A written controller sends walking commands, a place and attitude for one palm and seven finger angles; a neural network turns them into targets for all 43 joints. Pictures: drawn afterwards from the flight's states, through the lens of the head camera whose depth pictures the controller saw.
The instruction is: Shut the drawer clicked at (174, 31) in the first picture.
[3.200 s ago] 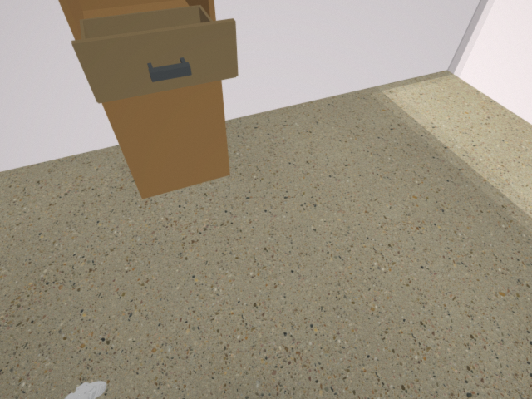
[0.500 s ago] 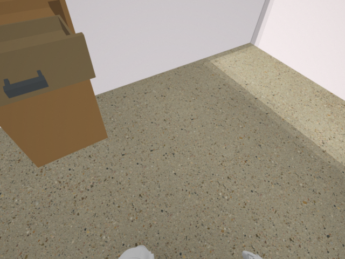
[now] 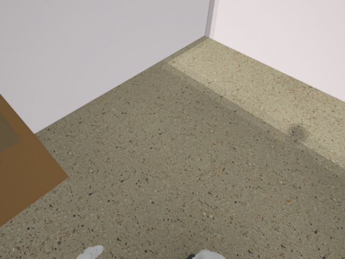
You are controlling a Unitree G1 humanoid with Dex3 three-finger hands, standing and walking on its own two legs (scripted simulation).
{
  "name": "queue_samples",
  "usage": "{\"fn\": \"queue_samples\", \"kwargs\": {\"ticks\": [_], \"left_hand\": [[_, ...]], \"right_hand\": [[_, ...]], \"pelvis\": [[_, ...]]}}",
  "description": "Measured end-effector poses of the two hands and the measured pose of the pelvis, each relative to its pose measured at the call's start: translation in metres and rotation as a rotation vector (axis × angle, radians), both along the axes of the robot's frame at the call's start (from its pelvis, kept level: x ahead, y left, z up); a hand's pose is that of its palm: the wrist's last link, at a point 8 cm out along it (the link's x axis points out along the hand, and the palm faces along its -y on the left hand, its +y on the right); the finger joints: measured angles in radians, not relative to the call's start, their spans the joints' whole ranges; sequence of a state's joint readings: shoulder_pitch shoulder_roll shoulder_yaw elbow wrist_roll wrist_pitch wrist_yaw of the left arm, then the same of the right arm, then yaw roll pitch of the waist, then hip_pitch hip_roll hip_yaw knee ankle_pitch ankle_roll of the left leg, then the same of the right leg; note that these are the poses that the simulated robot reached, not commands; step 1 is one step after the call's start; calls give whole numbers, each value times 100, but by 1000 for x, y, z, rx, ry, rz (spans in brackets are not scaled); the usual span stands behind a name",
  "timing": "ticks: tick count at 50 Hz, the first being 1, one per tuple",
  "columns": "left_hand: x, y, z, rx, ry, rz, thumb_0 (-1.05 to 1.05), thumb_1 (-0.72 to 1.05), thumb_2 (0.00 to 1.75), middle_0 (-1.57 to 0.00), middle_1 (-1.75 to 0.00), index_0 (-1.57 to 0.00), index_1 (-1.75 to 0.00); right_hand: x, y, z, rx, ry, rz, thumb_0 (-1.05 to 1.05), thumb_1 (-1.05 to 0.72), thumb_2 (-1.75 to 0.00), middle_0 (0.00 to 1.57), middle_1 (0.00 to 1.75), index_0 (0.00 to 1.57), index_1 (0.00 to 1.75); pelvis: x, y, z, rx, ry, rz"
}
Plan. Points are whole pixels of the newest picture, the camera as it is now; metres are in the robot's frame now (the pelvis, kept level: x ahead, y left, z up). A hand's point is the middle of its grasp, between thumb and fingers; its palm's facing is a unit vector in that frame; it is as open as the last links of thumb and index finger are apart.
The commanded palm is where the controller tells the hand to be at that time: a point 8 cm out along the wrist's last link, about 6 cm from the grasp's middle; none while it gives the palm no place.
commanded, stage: turn to face it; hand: left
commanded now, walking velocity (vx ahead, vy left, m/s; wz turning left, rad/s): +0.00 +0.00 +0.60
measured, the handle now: out of the picture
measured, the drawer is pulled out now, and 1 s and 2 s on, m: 0.30 0.30 0.30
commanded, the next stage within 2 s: take the last steps up to it in 1.16 s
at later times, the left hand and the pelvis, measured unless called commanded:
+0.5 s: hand out of the picture +0.08 +0.27 -0.18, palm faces +0.33 -0.92 -0.22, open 7.3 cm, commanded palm none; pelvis +0.05 +0.05 +0.00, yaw +17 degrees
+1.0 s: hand out of the picture +0.04 +0.20 -0.12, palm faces +0.57 -0.76 -0.30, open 7.4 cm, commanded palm none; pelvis +0.07 -0.02 +0.01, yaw +35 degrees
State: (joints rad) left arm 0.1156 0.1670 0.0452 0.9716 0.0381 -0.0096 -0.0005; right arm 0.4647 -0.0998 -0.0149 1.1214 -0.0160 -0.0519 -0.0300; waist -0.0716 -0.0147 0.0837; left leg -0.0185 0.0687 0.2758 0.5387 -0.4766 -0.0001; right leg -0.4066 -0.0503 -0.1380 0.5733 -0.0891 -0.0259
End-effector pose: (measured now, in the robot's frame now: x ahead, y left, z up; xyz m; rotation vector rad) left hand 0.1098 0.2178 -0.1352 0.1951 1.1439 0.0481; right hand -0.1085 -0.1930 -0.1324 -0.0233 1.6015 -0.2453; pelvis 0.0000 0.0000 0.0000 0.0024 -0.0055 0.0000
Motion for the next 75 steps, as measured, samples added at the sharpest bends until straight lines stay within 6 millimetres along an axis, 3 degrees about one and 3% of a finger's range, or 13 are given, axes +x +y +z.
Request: {"fn": "queue_samples", "kwargs": {"ticks": [3,6,11,16,19,22,31,37,45,56,61,70,75], "left_hand": [[16,-13,-1,-9,-30,25,1,91,90,-20,-30,-20,-29],[14,-16,4,-19,-31,86,0,92,90,-20,-30,-20,-29],[12,11,14,22,-44,180,-2,94,90,-20,-30,-20,-30],[-4,47,4,26,-32,267,-1,93,90,-20,-30,-20,-30],[-20,71,-14,16,-18,330,0,92,90,-20,-30,-20,-30],[-38,90,-19,25,32,375,0,92,90,-20,-30,-20,-29],[-82,104,12,58,103,491,1,92,90,-20,-30,-20,-29],[-87,92,21,84,92,553,1,91,90,-20,-30,-20,-29],[-80,49,33,136,-12,621,1,91,90,-20,-30,-20,-29],[-137,-22,43,103,56,768,1,91,90,-20,-30,-20,-30],[-177,-47,32,53,131,840,1,91,90,-20,-30,-20,-30],[-271,-65,-4,-57,281,974,1,91,90,-20,-30,-20,-30],[-279,-49,0,-83,288,971,1,91,90,-20,-30,-20,-29]], "right_hand": [[18,-2,-6,31,49,11,1,-90,-90,20,30,20,30],[58,-9,-7,33,16,59,1,-90,-90,20,30,20,30],[144,-21,-3,-4,-141,166,1,-90,-90,19,29,20,30],[224,-18,5,-64,-297,288,1,-91,-90,19,29,20,30],[262,-10,7,-108,-375,365,0,-91,-90,19,29,20,30],[282,1,15,-125,-409,425,0,-91,-90,19,29,20,30],[308,24,30,-86,-371,544,1,-90,-90,20,30,20,30],[323,23,23,-41,-363,591,1,-90,-90,20,30,20,30],[353,-5,-4,23,-353,660,1,-90,-90,20,30,20,30],[394,-12,9,40,-353,803,1,-90,-90,19,29,20,30],[400,7,12,31,-335,884,1,-91,-90,19,29,20,30],[389,82,21,51,-443,1028,1,-91,-90,19,29,20,30],[360,94,32,56,-438,1023,1,-90,-90,20,30,20,30]], "pelvis": [[16,-6,-3,-14,-4,30],[26,-6,3,-12,-9,61],[38,1,9,-13,-4,129],[45,19,3,-29,-11,196],[49,36,-10,-44,-13,234],[49,43,-10,-37,-7,262],[56,48,16,-38,24,361],[61,34,17,-28,18,434],[68,-8,5,-1,10,542],[71,-33,20,43,1,682],[63,-32,19,34,8,723],[34,-8,6,0,-4,776],[32,10,17,-15,-31,783]]}}
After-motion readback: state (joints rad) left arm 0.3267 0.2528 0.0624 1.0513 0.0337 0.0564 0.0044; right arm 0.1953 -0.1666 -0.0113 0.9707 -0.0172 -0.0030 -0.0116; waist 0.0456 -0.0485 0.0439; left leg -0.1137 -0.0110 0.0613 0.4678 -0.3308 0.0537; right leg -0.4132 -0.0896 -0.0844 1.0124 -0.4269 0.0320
